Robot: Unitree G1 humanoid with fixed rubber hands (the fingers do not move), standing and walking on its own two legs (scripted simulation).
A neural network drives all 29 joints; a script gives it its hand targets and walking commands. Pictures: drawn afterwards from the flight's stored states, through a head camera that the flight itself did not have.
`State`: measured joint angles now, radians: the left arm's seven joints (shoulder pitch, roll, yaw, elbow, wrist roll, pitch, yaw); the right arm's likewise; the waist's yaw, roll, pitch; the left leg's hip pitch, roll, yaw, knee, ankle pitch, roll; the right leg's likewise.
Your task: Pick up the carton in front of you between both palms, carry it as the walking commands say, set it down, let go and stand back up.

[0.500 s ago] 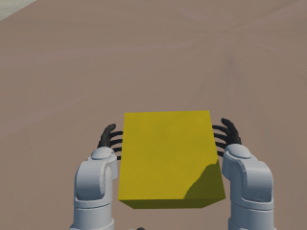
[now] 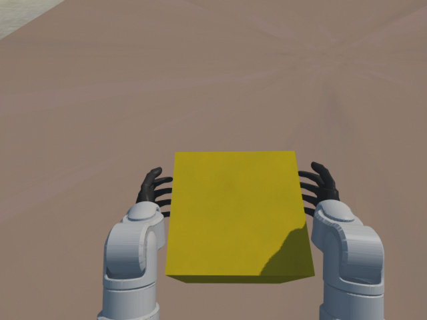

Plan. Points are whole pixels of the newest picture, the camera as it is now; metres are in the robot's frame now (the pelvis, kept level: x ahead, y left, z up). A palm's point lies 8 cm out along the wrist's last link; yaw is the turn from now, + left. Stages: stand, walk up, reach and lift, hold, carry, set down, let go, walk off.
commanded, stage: carry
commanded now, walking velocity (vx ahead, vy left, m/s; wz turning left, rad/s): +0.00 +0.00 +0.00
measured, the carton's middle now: (233, 225) +0.30 +0.00 +0.00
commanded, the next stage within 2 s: none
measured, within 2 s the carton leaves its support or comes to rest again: neither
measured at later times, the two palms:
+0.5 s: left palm (146, 204) +0.30 +0.15 +0.09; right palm (307, 191) +0.31 -0.13 +0.10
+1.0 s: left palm (144, 234) +0.26 +0.16 +0.05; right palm (305, 222) +0.28 -0.13 +0.05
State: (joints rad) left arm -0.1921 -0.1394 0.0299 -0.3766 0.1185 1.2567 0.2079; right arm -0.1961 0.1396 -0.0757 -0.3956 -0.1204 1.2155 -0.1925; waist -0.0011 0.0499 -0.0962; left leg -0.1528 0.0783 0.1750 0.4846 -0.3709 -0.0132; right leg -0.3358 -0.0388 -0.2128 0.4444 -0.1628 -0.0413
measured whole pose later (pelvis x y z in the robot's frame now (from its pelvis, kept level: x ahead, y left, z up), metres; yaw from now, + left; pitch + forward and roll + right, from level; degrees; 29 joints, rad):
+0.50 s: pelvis +0.03 +0.00 -0.01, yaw +1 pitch +4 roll -1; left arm -0.21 -0.14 0.05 -0.32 0.13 1.27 0.22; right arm -0.24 0.15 -0.08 -0.32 -0.13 1.22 -0.20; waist 0.00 0.01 -0.10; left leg -0.14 0.08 0.17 0.52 -0.43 -0.02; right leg -0.36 -0.06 -0.20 0.56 -0.27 -0.02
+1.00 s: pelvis -0.02 +0.01 +0.00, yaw +2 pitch +2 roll +0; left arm -0.23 -0.15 0.12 0.08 0.22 0.95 0.11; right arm -0.26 0.15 -0.15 0.08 -0.24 0.90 -0.08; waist 0.00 0.00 -0.10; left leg -0.17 0.05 0.18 0.53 -0.38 0.01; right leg -0.37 -0.08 -0.19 0.52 -0.17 -0.02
